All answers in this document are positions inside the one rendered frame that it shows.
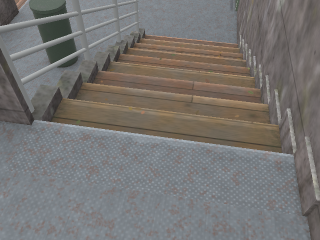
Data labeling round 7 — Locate stairs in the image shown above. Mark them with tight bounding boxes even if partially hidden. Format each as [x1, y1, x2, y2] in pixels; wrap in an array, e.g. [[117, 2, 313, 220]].
[[50, 34, 282, 153], [15, 0, 27, 10]]

